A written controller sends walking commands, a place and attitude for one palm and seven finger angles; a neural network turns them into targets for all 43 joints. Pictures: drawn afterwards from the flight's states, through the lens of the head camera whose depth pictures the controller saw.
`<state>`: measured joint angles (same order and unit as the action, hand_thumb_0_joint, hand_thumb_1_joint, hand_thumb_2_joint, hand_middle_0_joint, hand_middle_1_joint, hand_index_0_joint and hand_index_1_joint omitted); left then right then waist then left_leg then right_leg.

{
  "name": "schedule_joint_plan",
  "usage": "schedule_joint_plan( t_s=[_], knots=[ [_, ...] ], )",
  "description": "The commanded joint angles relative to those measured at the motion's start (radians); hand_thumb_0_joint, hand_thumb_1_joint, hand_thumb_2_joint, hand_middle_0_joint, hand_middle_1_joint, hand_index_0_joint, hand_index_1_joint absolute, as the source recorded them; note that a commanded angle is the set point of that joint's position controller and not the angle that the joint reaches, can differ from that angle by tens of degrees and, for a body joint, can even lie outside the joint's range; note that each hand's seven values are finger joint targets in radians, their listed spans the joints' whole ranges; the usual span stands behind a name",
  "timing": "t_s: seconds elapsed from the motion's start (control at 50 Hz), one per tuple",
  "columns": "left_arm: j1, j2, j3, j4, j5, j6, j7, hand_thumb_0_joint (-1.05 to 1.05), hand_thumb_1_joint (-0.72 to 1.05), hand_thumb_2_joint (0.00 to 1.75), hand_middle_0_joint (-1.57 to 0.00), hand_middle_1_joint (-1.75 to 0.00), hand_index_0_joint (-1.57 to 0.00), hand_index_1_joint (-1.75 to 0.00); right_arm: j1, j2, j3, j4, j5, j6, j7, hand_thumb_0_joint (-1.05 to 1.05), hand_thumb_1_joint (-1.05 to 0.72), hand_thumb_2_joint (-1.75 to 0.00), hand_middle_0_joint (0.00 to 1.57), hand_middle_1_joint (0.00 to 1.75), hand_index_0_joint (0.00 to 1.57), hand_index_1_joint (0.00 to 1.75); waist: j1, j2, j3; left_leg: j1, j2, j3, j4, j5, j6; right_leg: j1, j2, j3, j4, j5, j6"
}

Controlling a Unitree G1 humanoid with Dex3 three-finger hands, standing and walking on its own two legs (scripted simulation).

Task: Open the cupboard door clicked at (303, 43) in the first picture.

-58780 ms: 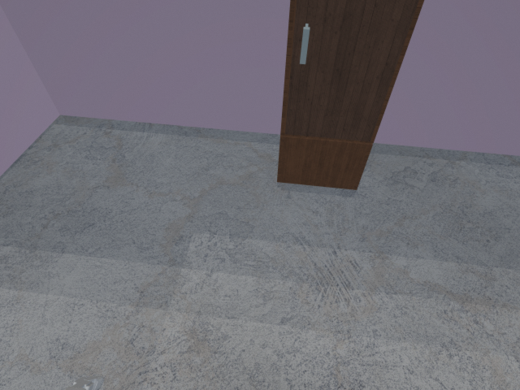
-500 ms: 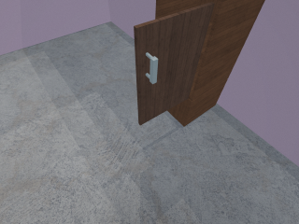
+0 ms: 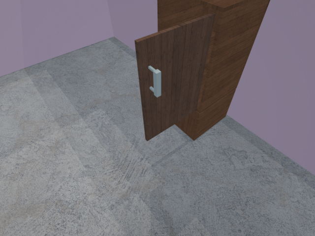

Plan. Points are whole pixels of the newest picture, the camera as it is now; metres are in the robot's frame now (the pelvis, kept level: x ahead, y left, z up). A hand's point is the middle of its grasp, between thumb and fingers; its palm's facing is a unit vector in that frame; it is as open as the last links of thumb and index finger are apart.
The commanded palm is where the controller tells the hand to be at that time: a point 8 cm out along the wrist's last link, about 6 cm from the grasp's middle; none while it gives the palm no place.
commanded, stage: let the arm hang, fingers relaxed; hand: left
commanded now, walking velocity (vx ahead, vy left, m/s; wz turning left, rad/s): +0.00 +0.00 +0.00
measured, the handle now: (154, 81) +0.67 +0.05 -0.01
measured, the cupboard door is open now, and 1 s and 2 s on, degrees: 88 88 88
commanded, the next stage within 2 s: look to check the result in 0.16 s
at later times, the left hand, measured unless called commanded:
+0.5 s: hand out of the picture +0.07 +0.22 -0.16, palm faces +0.01 -0.95 -0.32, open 7.4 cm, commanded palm none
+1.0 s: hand out of the picture +0.10 +0.21 -0.16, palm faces +0.00 -0.95 -0.31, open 7.4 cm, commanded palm none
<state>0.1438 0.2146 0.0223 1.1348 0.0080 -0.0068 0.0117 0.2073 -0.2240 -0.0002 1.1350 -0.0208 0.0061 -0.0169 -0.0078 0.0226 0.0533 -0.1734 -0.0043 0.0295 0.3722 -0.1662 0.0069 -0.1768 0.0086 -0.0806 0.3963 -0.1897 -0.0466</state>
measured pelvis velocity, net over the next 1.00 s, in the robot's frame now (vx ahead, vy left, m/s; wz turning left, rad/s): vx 0.03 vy -0.02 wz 0.00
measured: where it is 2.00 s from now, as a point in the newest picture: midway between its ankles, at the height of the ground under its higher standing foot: outside the picture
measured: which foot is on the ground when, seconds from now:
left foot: down 0.00-1.00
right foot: down 0.00-1.00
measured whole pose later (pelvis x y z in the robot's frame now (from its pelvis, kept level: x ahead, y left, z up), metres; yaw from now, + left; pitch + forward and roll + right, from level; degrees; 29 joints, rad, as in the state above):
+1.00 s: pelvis +0.03 -0.02 +0.00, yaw +0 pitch -1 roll +1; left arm 0.11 0.27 0.02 1.15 0.00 -0.02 0.01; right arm 0.14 -0.29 0.01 1.14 -0.02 0.01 -0.02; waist -0.01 0.02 0.06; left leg -0.10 0.02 0.02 0.30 -0.17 -0.02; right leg -0.10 0.04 -0.09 0.31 -0.19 -0.07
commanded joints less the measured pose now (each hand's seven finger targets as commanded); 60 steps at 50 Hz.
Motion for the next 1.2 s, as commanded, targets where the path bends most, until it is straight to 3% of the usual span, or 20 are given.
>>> schedule_joint_plan(
  t_s=[0.0, 0.14, 0.4, 0.5, 1.18],
  knots=[
    [0.022, 0.188, 0.030, -0.039, 0.004, -0.020, 0.011, 0.00, 0.90, 0.90, -0.20, -0.30, -0.20, -0.30, 0.006, -0.150, -0.028, -0.037, -0.004, -0.020, -0.006, 0.00, -0.90, -0.90, 0.20, 0.30, 0.20, 0.30, 0.009, -0.009, -0.011, -0.023, 0.107, -0.115, -0.084, 0.026, 0.026, 0.014, -0.132, 0.134, -0.117, -0.031, -0.018],
    [-0.011, 0.210, 0.030, -0.047, 0.003, -0.029, 0.011, 0.00, 0.90, 0.90, -0.20, -0.30, -0.20, -0.30, -0.029, -0.177, -0.030, -0.042, -0.003, -0.023, -0.006, 0.00, -0.90, -0.90, 0.20, 0.30, 0.20, 0.30, 0.003, -0.001, -0.053, 0.020, 0.113, -0.109, -0.079, 0.094, 0.020, 0.051, -0.143, 0.136, -0.119, 0.076, -0.015],
    [-0.030, 0.248, 0.030, -0.040, 0.002, -0.032, 0.012, 0.00, 0.90, 0.90, -0.20, -0.30, -0.20, -0.30, -0.065, -0.219, -0.030, -0.047, 0.000, -0.016, -0.006, 0.00, -0.90, -0.90, 0.20, 0.30, 0.20, 0.30, 0.001, -0.031, -0.063, 0.064, 0.117, -0.102, -0.082, 0.110, 0.017, 0.066, -0.145, 0.138, -0.145, 0.128, -0.007],
    [-0.030, 0.258, 0.029, -0.038, 0.001, -0.034, 0.012, 0.00, 0.90, 0.90, -0.20, -0.30, -0.20, -0.30, -0.072, -0.229, -0.029, -0.047, 0.001, -0.016, -0.007, 0.00, -0.90, -0.90, 0.20, 0.30, 0.20, 0.30, 0.001, -0.011, -0.076, 0.076, 0.118, -0.099, -0.082, 0.126, 0.015, 0.081, -0.148, 0.141, -0.145, 0.166, -0.004],
    [-0.023, 0.245, 0.026, -0.038, -0.002, -0.033, 0.015, 0.00, 0.90, 0.90, -0.20, -0.30, -0.20, -0.30, -0.056, -0.216, -0.026, -0.038, 0.001, -0.019, -0.013, 0.00, -0.90, -0.90, 0.20, 0.30, 0.20, 0.30, 0.000, -0.017, -0.075, 0.089, 0.124, -0.089, -0.092, 0.147, 0.009, 0.108, -0.145, 0.140, -0.148, 0.232, -0.004]
  ],
)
